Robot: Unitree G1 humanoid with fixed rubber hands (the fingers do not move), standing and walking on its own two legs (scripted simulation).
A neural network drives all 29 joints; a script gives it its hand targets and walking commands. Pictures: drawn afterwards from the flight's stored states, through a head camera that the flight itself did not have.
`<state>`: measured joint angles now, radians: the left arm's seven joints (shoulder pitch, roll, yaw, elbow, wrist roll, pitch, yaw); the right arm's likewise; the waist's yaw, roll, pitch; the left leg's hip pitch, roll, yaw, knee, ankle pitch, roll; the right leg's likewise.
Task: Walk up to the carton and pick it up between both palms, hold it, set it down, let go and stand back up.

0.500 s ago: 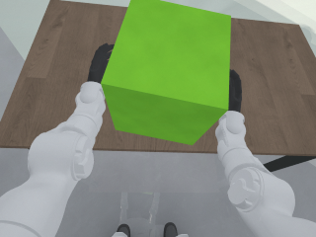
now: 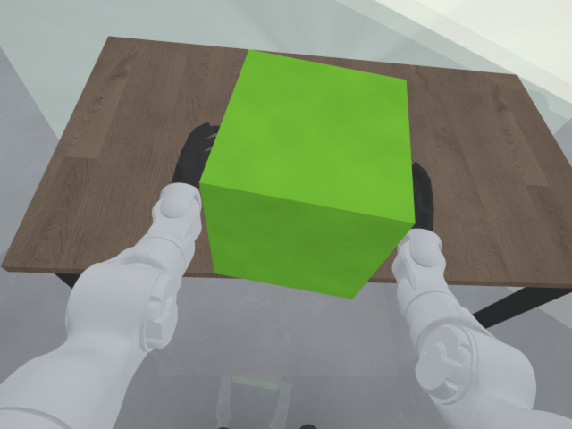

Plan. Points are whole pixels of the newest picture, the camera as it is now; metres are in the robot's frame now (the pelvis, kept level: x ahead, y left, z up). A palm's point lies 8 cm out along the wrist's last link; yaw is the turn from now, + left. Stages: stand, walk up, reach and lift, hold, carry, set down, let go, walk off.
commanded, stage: reach and lift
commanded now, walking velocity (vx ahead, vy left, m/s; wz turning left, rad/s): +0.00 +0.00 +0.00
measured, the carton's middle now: (304, 182) +0.48 -0.04 +0.01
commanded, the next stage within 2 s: none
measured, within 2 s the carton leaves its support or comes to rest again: leaves its support in 0.14 s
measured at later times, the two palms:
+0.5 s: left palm (177, 152) +0.44 +0.13 +0.13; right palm (447, 189) +0.38 -0.19 +0.13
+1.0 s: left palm (162, 136) +0.40 +0.14 +0.19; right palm (477, 170) +0.37 -0.19 +0.19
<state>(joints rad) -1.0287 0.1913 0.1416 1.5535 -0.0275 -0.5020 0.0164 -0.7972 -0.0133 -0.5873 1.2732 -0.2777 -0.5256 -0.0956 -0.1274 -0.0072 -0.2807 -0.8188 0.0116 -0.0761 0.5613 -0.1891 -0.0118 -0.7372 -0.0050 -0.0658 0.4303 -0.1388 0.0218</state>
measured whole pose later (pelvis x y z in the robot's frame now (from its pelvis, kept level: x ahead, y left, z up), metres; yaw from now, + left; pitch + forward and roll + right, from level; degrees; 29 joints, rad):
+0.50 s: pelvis -0.01 +0.00 +0.00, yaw -1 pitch +19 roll -3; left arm -1.02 0.18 0.03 1.48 -0.03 -0.33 0.10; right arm -0.79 -0.02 -0.46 1.06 -0.17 -0.22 -0.09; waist -0.11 -0.01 -0.35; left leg -0.70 0.01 -0.05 0.56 -0.19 0.00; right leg -0.63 0.00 -0.04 0.43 -0.13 0.02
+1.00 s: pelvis -0.03 +0.00 +0.01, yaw -2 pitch +5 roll -1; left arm -1.05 0.18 0.13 1.33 -0.03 0.03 0.08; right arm -0.92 -0.06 -0.46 1.07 -0.16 0.07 -0.08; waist -0.05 -0.01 -0.21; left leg -0.42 0.01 -0.02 0.50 -0.18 0.00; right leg -0.39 -0.01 -0.01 0.43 -0.14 0.02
